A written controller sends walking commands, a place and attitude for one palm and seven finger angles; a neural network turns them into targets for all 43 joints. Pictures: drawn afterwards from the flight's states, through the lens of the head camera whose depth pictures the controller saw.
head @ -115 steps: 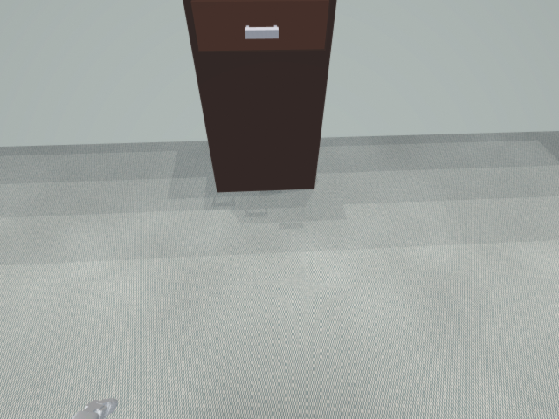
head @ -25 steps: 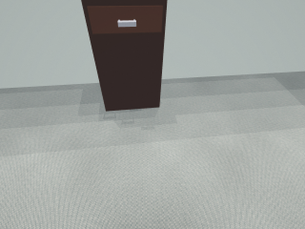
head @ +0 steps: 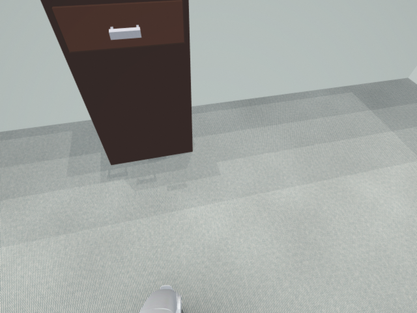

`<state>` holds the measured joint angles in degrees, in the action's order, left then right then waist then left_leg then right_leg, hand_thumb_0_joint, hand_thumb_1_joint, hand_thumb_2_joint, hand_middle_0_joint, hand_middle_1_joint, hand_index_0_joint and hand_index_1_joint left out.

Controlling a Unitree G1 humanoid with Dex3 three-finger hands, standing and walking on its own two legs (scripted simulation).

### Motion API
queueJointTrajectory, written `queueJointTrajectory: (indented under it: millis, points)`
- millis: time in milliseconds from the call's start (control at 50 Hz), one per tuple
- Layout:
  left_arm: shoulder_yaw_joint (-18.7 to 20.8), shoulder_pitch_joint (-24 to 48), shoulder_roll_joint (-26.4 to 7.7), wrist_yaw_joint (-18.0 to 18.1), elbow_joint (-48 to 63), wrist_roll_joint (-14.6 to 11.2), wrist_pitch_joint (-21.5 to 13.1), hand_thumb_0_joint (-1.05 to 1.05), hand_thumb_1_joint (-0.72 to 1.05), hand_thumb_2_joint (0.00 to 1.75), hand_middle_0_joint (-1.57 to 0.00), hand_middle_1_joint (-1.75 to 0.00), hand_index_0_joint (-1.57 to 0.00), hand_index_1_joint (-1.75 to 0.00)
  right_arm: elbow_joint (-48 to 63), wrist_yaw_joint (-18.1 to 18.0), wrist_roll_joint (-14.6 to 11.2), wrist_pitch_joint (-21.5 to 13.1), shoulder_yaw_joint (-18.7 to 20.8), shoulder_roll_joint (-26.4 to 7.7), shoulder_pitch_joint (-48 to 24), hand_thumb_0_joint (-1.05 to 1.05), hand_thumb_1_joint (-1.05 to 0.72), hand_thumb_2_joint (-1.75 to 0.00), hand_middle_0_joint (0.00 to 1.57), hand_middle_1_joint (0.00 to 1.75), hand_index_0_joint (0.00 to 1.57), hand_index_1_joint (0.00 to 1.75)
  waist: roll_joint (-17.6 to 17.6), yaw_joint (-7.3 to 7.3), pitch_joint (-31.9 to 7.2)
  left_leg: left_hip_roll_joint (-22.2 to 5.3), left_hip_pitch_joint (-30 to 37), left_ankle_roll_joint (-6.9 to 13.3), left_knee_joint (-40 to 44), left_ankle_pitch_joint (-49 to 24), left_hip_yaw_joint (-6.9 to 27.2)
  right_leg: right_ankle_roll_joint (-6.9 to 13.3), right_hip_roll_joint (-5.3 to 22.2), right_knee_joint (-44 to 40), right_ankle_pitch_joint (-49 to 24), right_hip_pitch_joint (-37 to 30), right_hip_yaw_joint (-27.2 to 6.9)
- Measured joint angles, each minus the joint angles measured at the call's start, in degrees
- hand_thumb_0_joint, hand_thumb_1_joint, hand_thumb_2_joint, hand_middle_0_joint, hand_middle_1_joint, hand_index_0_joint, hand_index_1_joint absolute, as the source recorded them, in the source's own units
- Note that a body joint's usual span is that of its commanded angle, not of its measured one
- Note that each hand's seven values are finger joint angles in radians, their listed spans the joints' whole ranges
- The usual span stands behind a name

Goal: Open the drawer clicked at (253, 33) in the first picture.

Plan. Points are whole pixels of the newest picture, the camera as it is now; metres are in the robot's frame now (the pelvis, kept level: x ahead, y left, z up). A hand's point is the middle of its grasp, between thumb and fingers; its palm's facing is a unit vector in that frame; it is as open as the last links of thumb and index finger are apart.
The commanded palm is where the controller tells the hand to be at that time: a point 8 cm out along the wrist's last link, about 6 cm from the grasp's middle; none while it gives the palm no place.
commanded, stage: walk to a spot facing it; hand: left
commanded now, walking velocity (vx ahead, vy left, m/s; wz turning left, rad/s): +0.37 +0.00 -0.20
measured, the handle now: (125, 30) +1.03 +0.42 +0.04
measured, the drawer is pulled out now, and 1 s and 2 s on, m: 0.00 0.00 0.00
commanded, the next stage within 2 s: turn to face it in 0.52 s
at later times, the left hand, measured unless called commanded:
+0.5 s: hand (138, 232) +0.32 +0.21 -0.16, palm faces -0.17 -0.97 -0.16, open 7.4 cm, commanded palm none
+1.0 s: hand (186, 183) +0.49 +0.11 -0.16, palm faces -0.18 -0.97 -0.16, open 7.3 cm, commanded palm none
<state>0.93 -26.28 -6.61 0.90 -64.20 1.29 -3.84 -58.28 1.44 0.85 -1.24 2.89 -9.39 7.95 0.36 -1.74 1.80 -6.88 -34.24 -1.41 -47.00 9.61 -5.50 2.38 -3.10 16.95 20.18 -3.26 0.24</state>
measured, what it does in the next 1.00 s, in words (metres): walks ahead: left foot, then right foot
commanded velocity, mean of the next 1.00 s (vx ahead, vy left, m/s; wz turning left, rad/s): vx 0.14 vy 0.00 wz -0.06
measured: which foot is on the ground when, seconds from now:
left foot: up 0.00-0.08, down 0.10-0.68, up 0.70-1.00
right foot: down 0.00-0.10, up 0.12-0.68, down 0.70-1.00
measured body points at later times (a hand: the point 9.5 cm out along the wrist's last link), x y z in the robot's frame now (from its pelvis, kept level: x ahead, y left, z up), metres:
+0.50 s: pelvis +0.21 +0.04 +0.01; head +0.22 +0.05 +0.46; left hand +0.33 +0.26 -0.15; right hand +0.12 -0.17 -0.14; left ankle +0.17 +0.12 -0.74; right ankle +0.29 -0.12 -0.66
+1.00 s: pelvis +0.33 -0.02 +0.00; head +0.35 -0.02 +0.45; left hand +0.50 +0.16 -0.15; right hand +0.31 -0.25 -0.16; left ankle +0.36 +0.09 -0.69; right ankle +0.35 -0.12 -0.74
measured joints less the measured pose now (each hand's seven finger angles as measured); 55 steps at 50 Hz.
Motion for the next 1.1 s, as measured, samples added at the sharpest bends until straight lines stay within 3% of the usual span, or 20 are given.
queueJointTrajectory:
  millis: [60,100,140,180,240,340,440,560,640,680,700,760,820,880,940,1040,1080,1100]
  points:
    - [0.4,-0.6,-0.5,0.2,-0.6,0.1,0.1,0.01,0.9,0.9,-0.21,-0.3,-0.2,-0.29,0.9,0.0,0.0,-0.8,-0.4,0.9,-1.6,0.0,-0.91,-0.9,0.2,0.3,0.2,0.3,-0.8,-0.71,0.5,1.7,3.7,1.4,7.7,0.5,-1.2,-1.2,0.8,1.9,3.9,-2.3,-0.6]
    - [0.9,-1.3,-0.8,0.1,-1.2,-0.3,0.4,0.01,0.9,0.9,-0.21,-0.3,-0.2,-0.29,1.6,-0.3,0.3,-2.3,-0.7,1.2,-1.8,0.0,-0.9,-0.9,0.2,0.3,0.2,0.3,-1.3,-0.23,0.6,2.8,7.5,3.2,11.5,-1.8,-1.8,-1.4,1.5,11.2,8.4,-0.3,-0.9]
    - [1.3,0.0,-1.5,-0.2,-1.5,-0.7,1.4,0.01,0.9,0.9,-0.2,-0.3,-0.2,-0.29,1.9,-0.8,0.6,-3.1,-0.8,1.9,-1.6,0.0,-0.9,-0.9,0.2,0.3,0.2,0.3,-2.4,-0.01,1.2,3.2,8.1,5.0,7.5,1.7,-3.4,-0.2,2.1,31.9,9.6,7.4,-1.7]
    - [1.7,1.7,-2.3,-0.3,-1.1,-0.6,2.0,0.01,0.9,0.9,-0.2,-0.3,-0.2,-0.29,1.4,-1.2,0.5,-3.0,-0.9,2.3,-0.3,0.0,-0.9,-0.9,0.2,0.3,0.2,0.3,-3.1,-0.1,1.0,3.4,11.4,5.6,8.4,4.6,-5.3,0.5,2.8,47.6,6.2,15.5,-1.5]
    - [2.5,4.9,-3.4,-0.8,0.9,0.1,2.6,0.01,0.91,0.9,-0.2,-0.3,-0.2,-0.29,0.5,-2.6,-0.2,-3.5,0.2,2.5,2.7,-0.01,-0.92,-0.9,0.2,0.3,0.21,0.3,-3.2,0.23,0.4,4.0,16.8,5.4,14.1,4.3,-7.3,0.3,5.1,55.4,-0.4,25.6,0.6]
    - [3.8,9.5,-4.4,-1.5,5.1,0.7,4.0,0.01,0.91,0.9,-0.2,-0.3,-0.2,-0.29,-1.7,-3.1,0.0,-3.8,0.7,0.4,7.8,-0.02,-0.95,-0.9,0.2,0.3,0.2,0.3,-3.3,0.57,-1.0,4.9,23.7,5.5,21.7,4.1,-10.2,-1.4,8.1,53.0,-8.3,36.8,1.4]
    - [4.4,12.9,-4.6,-2.4,7.4,0.7,5.3,0.01,0.91,0.9,-0.2,-0.3,-0.19,-0.29,-3.5,-3.1,-0.2,-3.5,0.3,0.4,12.5,-0.01,-0.93,-0.9,0.2,0.3,0.2,0.3,-2.9,1.37,-1.1,5.1,29.1,4.7,25.8,5.6,-12.8,-3.2,9.9,47.7,-14.1,41.6,1.7]
    - [3.9,16.6,-4.1,-3.0,8.4,0.5,6.3,0.01,0.91,0.9,-0.2,-0.3,-0.19,-0.29,-4.3,-2.9,0.2,-2.9,-0.3,1.6,16.2,0.0,-0.91,-0.9,0.2,0.3,0.2,0.3,-1.7,3.72,1.1,3.6,34.3,2.5,26.7,9.4,-16.1,-3.3,9.7,33.4,-14.0,39.3,5.1]
    - [3.4,19.2,-3.6,-2.9,9.6,0.2,5.9,0.01,0.91,0.9,-0.2,-0.3,-0.2,-0.29,-4.6,-2.7,0.5,-1.8,-0.3,2.3,17.4,0.0,-0.91,-0.9,0.2,0.3,0.2,0.3,-0.5,5.28,3.1,1.0,35.8,0.1,22.6,14.2,-18.2,-1.5,7.2,24.8,-10.2,35.0,7.6]
    - [2.8,19.9,-3.6,-2.7,10.2,0.5,4.6,0.01,0.91,0.9,-0.2,-0.3,-0.2,-0.29,-5.0,-2.6,0.3,-1.4,-0.3,2.5,18.3,0.0,-0.9,-0.9,0.2,0.3,0.2,0.3,-0.1,5.65,3.6,-1.2,34.9,-0.9,16.3,17.7,-18.3,-0.4,5.7,19.5,-11.7,30.7,8.8]
    - [2.5,20.0,-3.9,-2.6,10.5,0.6,3.5,0.01,0.91,0.9,-0.2,-0.3,-0.2,-0.29,-5.3,-2.5,0.0,-1.1,-0.4,2.9,19.0,0.0,-0.9,-0.9,0.2,0.3,0.2,0.3,-0.9,5.78,3.1,-2.0,32.5,-0.9,9.7,18.9,-17.2,0.8,5.9,17.5,-14.9,28.7,8.8]
    - [1.6,21.3,-2.9,-1.2,9.5,-0.2,1.6,0.01,0.91,0.9,-0.2,-0.3,-0.2,-0.29,-5.9,-2.7,-0.9,0.6,-0.6,2.6,16.5,0.0,-0.9,-0.9,0.2,0.3,0.2,0.3,0.4,5.84,4.3,-1.8,21.7,-0.5,-13.9,21.9,-4.7,2.6,4.7,22.0,-7.4,28.0,9.8]
    - [0.6,21.1,-1.7,-0.3,8.5,-0.4,1.7,0.01,0.91,0.9,-0.2,-0.3,-0.2,-0.29,-5.0,-2.9,-0.8,1.7,-0.6,2.3,13.5,0.01,-0.9,-0.9,0.2,0.3,0.2,0.3,0.9,5.87,3.5,-0.4,14.1,-0.6,-22.1,19.1,1.0,1.8,4.5,18.9,-6.5,24.5,10.9]
    - [0.7,20.6,-0.7,0.4,8.1,-0.8,2.2,0.0,0.91,0.9,-0.2,-0.3,-0.2,-0.29,-3.2,-2.9,-0.5,2.3,-0.4,2.1,10.7,0.0,-0.91,-0.9,0.2,0.3,0.2,0.3,0.8,5.94,2.0,-0.2,9.2,-1.0,-19.8,16.1,2.5,1.8,4.8,15.0,-7.5,21.8,12.4]
    - [0.9,20.9,-0.9,0.7,8.5,-0.4,2.9,-0.01,0.92,0.9,-0.21,-0.3,-0.2,-0.29,-1.4,-2.5,-0.3,2.9,-0.2,1.9,8.5,0.0,-0.91,-0.9,0.2,0.3,0.2,0.3,0.4,5.44,0.9,-0.1,7.2,-1.4,-14.6,14.7,1.6,1.3,5.9,13.1,-7.6,20.1,14.2]
    - [1.6,20.2,-2.0,0.7,9.3,0.2,4.3,-0.01,0.91,0.9,-0.21,-0.3,-0.2,-0.3,0.7,-1.7,0.0,3.6,0.6,0.3,6.3,0.01,-0.92,-0.9,0.2,0.3,0.2,0.3,-0.9,3.98,0.3,0.5,9.8,-1.3,-2.9,14.4,-1.0,-0.3,8.4,14.9,-5.7,19.2,17.3]
    - [2.0,19.2,-2.8,0.6,9.7,0.0,4.8,0.0,0.91,0.9,-0.21,-0.3,-0.2,-0.3,1.8,-1.4,0.1,3.4,0.7,-0.5,6.1,0.01,-0.92,-0.9,0.2,0.3,0.2,0.3,-1.5,3.53,0.2,0.9,12.6,-1.1,3.9,11.3,-1.8,-1.2,9.7,17.9,-3.8,19.8,18.4]
    - [2.3,18.6,-3.3,0.5,9.9,-0.2,5.1,0.0,0.91,0.9,-0.21,-0.3,-0.2,-0.3,2.4,-1.3,0.2,3.2,0.8,-1.0,6.2,0.01,-0.92,-0.9,0.2,0.3,0.2,0.3,-1.4,3.44,0.0,1.3,13.6,0.0,7.0,9.0,-1.3,-1.8,10.4,20.1,-2.5,20.6,19.0]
